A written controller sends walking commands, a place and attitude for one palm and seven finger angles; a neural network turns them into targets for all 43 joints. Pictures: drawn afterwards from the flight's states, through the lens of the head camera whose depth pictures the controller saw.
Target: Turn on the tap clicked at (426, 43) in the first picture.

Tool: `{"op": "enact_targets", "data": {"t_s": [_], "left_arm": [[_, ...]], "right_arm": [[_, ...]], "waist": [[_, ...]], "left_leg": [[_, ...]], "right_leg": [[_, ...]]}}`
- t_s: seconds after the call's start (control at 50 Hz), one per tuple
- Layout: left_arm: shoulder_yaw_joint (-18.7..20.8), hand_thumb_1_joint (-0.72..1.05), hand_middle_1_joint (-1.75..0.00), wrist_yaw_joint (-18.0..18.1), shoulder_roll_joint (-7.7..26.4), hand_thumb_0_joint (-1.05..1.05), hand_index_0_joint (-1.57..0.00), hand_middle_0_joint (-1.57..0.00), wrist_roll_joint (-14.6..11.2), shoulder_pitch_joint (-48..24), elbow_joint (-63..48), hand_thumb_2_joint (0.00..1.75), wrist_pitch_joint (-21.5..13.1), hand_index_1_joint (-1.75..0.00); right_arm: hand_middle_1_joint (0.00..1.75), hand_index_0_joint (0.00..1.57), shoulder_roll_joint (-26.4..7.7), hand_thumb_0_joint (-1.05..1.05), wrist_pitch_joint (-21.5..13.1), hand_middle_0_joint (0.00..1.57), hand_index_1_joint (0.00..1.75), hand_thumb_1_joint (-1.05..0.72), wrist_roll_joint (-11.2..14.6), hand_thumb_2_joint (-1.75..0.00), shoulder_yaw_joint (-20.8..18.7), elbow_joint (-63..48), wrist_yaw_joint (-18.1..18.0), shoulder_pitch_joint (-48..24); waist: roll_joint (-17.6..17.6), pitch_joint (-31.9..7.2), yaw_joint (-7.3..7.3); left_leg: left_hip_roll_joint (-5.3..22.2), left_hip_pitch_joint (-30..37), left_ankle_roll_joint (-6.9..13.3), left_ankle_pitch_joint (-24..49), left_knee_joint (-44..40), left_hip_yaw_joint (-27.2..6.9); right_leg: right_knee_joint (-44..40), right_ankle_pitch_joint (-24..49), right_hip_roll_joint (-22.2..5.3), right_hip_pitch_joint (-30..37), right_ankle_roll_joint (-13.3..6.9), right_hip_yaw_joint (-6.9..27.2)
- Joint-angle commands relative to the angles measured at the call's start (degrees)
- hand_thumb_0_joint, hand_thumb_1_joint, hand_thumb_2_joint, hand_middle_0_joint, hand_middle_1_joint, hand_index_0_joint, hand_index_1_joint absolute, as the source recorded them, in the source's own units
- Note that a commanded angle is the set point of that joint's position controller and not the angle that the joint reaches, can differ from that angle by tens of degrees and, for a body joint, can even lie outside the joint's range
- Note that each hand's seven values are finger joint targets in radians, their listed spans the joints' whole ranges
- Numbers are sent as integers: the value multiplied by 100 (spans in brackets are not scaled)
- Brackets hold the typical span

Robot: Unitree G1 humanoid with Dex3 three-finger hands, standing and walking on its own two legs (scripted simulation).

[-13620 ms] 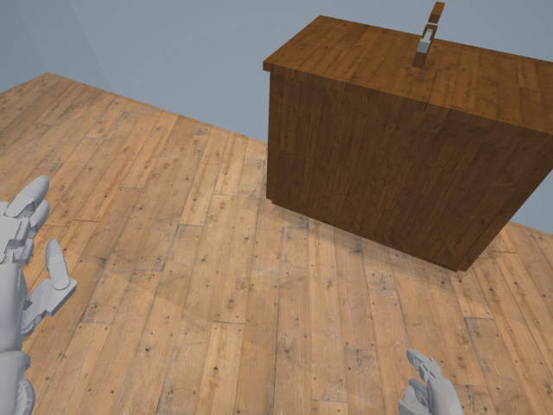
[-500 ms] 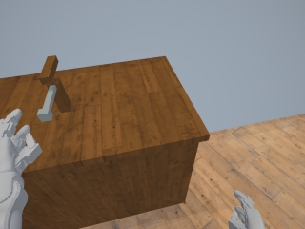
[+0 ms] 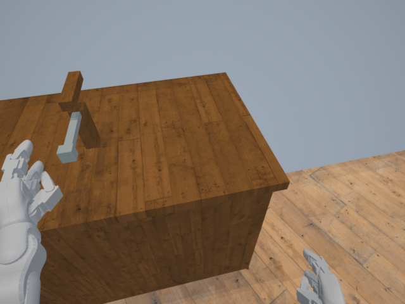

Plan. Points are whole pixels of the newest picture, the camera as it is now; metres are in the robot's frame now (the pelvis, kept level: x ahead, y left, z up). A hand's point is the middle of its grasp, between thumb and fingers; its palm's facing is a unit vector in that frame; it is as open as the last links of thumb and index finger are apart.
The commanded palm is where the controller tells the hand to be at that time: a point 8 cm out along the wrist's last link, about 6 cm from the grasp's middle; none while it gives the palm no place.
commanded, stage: reach beside the lever's end, fingers flat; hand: left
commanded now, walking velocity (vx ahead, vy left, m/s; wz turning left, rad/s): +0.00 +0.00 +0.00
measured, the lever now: (67, 153) +0.35 +0.32 +0.12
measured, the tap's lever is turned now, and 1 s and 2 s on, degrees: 0 0 1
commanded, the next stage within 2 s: push the lever round in 0.98 s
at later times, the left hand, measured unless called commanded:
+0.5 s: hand (50, 184) +0.28 +0.32 +0.11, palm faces +0.54 -0.84 -0.11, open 7.8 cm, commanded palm +0.23 +0.36 +0.11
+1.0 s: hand (52, 180) +0.29 +0.33 +0.10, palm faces +0.55 -0.83 -0.10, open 7.8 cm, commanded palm +0.24 +0.37 +0.11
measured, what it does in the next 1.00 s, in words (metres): stands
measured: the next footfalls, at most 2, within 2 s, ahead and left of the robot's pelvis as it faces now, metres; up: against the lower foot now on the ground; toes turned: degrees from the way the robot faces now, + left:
none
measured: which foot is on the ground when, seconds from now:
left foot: down 0.00-1.00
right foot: down 0.00-1.00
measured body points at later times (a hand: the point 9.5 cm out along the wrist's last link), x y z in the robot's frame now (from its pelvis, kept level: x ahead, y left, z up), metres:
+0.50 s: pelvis -0.01 -0.01 +0.00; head +0.00 -0.02 +0.45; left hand +0.25 +0.36 +0.12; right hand +0.15 -0.25 -0.10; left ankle +0.02 +0.12 -0.73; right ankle -0.02 -0.09 -0.73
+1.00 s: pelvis -0.01 +0.00 -0.01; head +0.01 -0.01 +0.44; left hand +0.26 +0.37 +0.11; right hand +0.13 -0.25 -0.10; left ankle +0.02 +0.12 -0.73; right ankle -0.02 -0.09 -0.73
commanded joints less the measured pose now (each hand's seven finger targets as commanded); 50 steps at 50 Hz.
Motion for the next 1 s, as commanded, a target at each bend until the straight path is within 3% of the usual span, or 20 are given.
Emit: {"op": "enact_targets", "data": {"t_s": [0.0, 0.04, 0.06, 0.14, 0.16, 0.32, 0.36, 0.44, 0.46, 0.48, 0.56, 0.6, 0.62, 0.72, 0.76, 0.84, 0.86, 0.88, 0.96, 0.98], "left_arm": [[554, 90, -19, 22, 1267, 0, -16, -16, 50, -1274, -1015, 90, -452, -19], [554, 90, -19, -31, 1337, 0, -16, -16, 36, -1544, -856, 90, -455, -19], [780, 90, -19, -21, 1582, 0, -16, -16, 62, -1638, -776, 90, -478, -19], [699, 90, -18, -121, 1607, 0, -16, -16, 94, -1971, -591, 90, -625, -18], [867, 90, -17, -117, 1810, 0, -16, -16, 123, -2046, -521, 90, -689, -17], [819, 90, -15, -413, 1786, 0, -15, -15, 8, -2185, 321, 90, -891, -15], [1110, 90, -15, -428, 2027, 0, -15, -15, 8, -2010, 571, 90, -886, -15], [1377, 90, -15, -498, 2386, 0, -15, -15, -18, -2205, 898, 90, -949, -15], [1418, 90, -15, -472, 2500, 0, -15, -15, 43, -2444, 827, 90, -1046, -15], [1276, 90, -15, -475, 2355, 0, -15, -15, 66, -2573, 737, 90, -1137, -15], [1395, 90, -15, -511, 2555, 0, -15, -15, 126, -2792, 970, 90, -1501, -15], [1039, 90, -15, -640, 2266, 0, -15, -15, 82, -2998, 1104, 90, -1557, -15], [1103, 90, -15, -701, 2348, 0, -15, -15, 34, -2998, 1338, 90, -1537, -15], [963, 90, -15, -846, 2275, 0, -15, -15, -9, -3031, 1471, 90, -1407, -15], [1207, 90, -15, -736, 2454, 0, -15, -15, 36, -2785, 1433, 90, -1426, -15], [1294, 90, -15, -522, 2358, 0, -15, -15, 41, -2455, 1192, 90, -1529, -15], [1554, 90, -15, -434, 2617, 0, -15, -15, 94, -2423, 1213, 90, -1567, -15], [1399, 90, -15, -425, 2405, 0, -15, -15, 87, -2343, 1182, 90, -1562, -15], [1548, 90, -15, -443, 2519, 0, -15, -15, 102, -2185, 1104, 90, -1539, -15], [1349, 90, -15, -490, 2386, 0, -15, -15, 107, -2378, 1018, 90, -1542, -15]], "right_arm": [[30, 20, -738, 0, -275, 20, 30, -90, 6, -90, -306, -832, -45, -592], [30, 20, -760, 0, -239, 20, 30, -90, 12, -90, -296, -816, -81, -626], [30, 20, -768, 0, -217, 20, 30, -90, 20, -90, -302, -766, -101, -622], [30, 20, -776, 0, -204, 20, 30, -90, -11, -90, -306, -765, -112, -571], [30, 20, -767, 0, -192, 20, 30, -90, 3, -90, -312, -710, -112, -550], [30, 20, -861, 0, -218, 20, 30, -90, 27, -90, -350, -723, -93, -365], [30, 20, -869, 0, -196, 20, 30, -90, 36, -90, -371, -701, -92, -328], [30, 20, -915, 0, -127, 20, 30, -90, 30, -90, -400, -708, -93, -209], [30, 20, -892, 0, -113, 20, 30, -90, 42, -90, -379, -674, -82, -225], [30, 20, -869, 0, -131, 20, 30, -90, 16, -90, -385, -704, -67, -193], [30, 20, -900, 0, -159, 20, 30, -90, -12, -90, -404, -585, -55, -95], [30, 20, -925, 0, -192, 20, 30, -90, 11, -90, -400, -615, -62, -89], [30, 20, -965, 0, -197, 20, 30, -90, 24, -90, -410, -579, -81, -42], [30, 20, -987, 0, -218, 20, 30, -90, 70, -90, -419, -660, -112, -24], [30, 20, -992, 0, -210, 20, 30, -90, 49, -90, -438, -654, -83, 9], [30, 20, -948, 0, -181, 20, 30, -90, -5, -90, -445, -751, 10, 31], [30, 20, -942, 0, -151, 20, 30, -90, -4, -90, -450, -707, 15, 22], [30, 20, -922, 0, -134, 20, 30, -90, -20, -90, -442, -756, 32, 23], [30, 20, -916, 0, -84, 20, 30, -90, -13, -90, -443, -774, 33, -20], [30, 20, -909, 0, -81, 20, 30, -90, -3, -90, -426, -776, 31, -33]], "waist": [[49, -715, -20], [7, -650, -74], [44, -704, -34], [216, -960, -93], [449, -964, -76], [56, -999, -116], [97, -993, -28], [-96, -1042, -66], [257, -992, -78], [298, -1051, -140], [484, -1102, -211], [417, -1081, -300], [175, -1026, -330], [289, -1182, -250], [231, -1316, -160], [167, -1394, -93], [204, -1304, -58], [205, -1302, -81], [276, -1155, -69], [405, -1117, -153]], "left_leg": [[-25, 634, 46, 1168, -439, -195], [-44, 569, 77, 989, -440, -181], [-60, 561, 84, 975, -452, -180], [-95, 606, 97, 1034, -367, -159], [-95, 621, 96, 1028, -356, -160], [-119, 357, 138, 906, -276, -169], [-119, 287, 145, 958, -264, -148], [-139, 60, 175, 947, -167, -95], [-140, 102, 172, 936, -153, -94], [-139, 160, 175, 905, -147, -101], [-128, 139, 200, 802, -34, -102], [-133, 93, 211, 631, -23, -106], [-124, 8, 219, 517, -23, -118], [-135, 24, 217, 472, -64, -129], [-118, 70, 213, 681, -48, -155], [-114, 45, 199, 835, -32, -162], [-95, -4, 194, 866, -35, -171], [-114, -33, 201, 861, -31, -134], [-94, -64, 209, 901, -19, -103], [-91, -18, 202, 891, -32, -100]], "right_leg": [[-465, 1322, 2, -227, 66, 98], [-514, 1163, -5, -286, 78, 129], [-518, 1148, -1, -233, 67, 149], [-463, 1218, -2, -210, 66, 177], [-470, 1207, 2, -224, 48, 199], [-427, 1264, 15, -241, 76, 183], [-428, 1337, 16, -192, 81, 202], [-406, 1452, -4, -146, 133, 268], [-396, 1402, -10, -220, 116, 287], [-365, 1355, 2, -272, 119, 272], [-318, 1217, 33, -433, 101, 307], [-323, 1067, 29, -540, 116, 324], [-360, 966, 38, -573, 128, 328], [-365, 909, 15, -529, 121, 331], [-312, 1112, 24, -410, 120, 295], [-213, 1262, 45, -350, 129, 252], [-207, 1290, 43, -316, 122, 259], [-194, 1306, 39, -311, 138, 265], [-212, 1355, 45, -316, 126, 273], [-206, 1336, 43, -386, 120, 268]]}}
